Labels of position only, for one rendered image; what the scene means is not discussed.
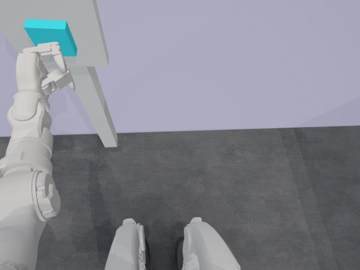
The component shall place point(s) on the left robot forearm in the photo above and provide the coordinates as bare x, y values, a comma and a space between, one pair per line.
31, 142

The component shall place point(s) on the robot left thigh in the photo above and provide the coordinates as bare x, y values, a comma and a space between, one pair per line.
128, 242

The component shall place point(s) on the button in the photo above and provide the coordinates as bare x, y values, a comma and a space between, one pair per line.
45, 31

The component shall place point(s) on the panel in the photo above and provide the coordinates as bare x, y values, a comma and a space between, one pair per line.
84, 22

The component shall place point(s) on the left robot hand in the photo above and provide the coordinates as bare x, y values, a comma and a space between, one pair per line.
32, 75

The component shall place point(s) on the robot left upper arm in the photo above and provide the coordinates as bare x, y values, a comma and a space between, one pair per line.
27, 202

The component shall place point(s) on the robot left shin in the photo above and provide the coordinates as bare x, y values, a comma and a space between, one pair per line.
142, 257

